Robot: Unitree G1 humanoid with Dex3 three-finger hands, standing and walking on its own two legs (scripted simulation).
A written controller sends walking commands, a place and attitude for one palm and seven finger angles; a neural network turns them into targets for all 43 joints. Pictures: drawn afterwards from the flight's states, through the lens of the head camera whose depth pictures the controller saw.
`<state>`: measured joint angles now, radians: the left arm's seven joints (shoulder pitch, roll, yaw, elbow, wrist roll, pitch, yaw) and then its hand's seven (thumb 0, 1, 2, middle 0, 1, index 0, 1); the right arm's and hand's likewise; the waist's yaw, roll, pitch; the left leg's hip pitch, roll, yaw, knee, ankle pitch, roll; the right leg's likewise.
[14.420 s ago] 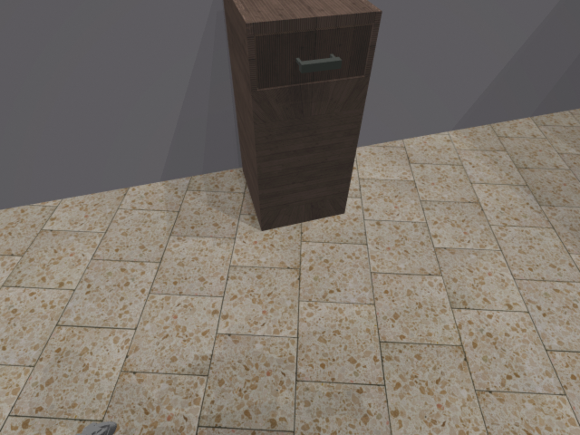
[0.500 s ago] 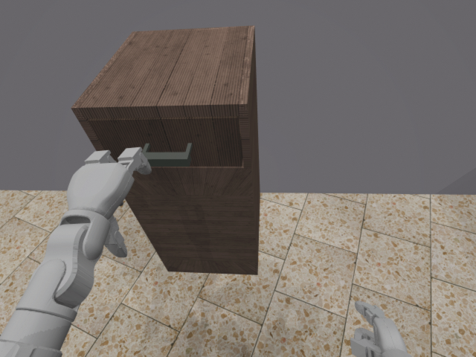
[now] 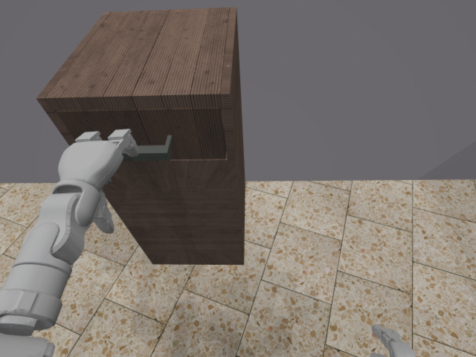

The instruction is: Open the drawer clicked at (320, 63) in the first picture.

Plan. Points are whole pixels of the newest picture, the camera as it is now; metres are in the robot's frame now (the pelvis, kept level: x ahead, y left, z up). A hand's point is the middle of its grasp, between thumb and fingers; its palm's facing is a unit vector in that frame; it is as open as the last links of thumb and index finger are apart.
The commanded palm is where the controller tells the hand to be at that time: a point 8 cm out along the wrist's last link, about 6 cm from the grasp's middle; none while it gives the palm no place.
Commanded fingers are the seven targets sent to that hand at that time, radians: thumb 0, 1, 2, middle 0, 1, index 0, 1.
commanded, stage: move the hooked fingers above the handle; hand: left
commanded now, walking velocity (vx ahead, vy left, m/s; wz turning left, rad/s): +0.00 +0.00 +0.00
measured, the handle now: (144, 146) +0.54 +0.27 +0.01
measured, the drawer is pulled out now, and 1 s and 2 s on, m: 0.00 0.00 0.00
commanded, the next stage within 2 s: lower the fingers behind the handle in 1.62 s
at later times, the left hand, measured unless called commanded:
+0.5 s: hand (123, 160) +0.43 +0.26 +0.08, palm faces -0.02 -0.04 -1.00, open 13.9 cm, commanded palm +0.42 +0.27 +0.14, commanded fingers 0.00 -0.50 0.30 -0.30 -1.20 -0.30 -1.20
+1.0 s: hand (137, 144) +0.49 +0.26 +0.06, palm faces -0.06 -0.02 -1.00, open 13.9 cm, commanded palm +0.47 +0.27 +0.13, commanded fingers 0.00 -0.50 0.30 -0.30 -1.20 -0.30 -1.20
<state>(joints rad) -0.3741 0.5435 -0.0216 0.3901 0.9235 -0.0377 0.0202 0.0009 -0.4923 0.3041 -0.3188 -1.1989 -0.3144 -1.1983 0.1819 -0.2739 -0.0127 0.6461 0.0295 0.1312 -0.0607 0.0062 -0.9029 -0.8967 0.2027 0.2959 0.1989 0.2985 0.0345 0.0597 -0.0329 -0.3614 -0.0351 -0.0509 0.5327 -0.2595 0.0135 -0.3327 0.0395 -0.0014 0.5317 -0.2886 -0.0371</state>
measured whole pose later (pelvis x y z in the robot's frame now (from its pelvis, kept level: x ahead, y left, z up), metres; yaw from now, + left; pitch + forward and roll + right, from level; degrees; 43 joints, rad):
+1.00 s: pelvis +0.02 +0.02 -0.01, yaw -2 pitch +15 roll -1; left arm -0.80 0.58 0.00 0.95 1.04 -0.08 0.14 0.00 -0.49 0.30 -0.32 -1.20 -0.31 -1.20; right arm 0.35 -0.27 -0.05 0.68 0.02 0.17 -0.04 0.00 -0.90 -0.90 0.20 0.30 0.20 0.30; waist -0.08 0.05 -0.11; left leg -0.60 -0.03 -0.02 0.67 -0.33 0.03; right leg -0.56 0.05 0.03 0.63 -0.33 -0.02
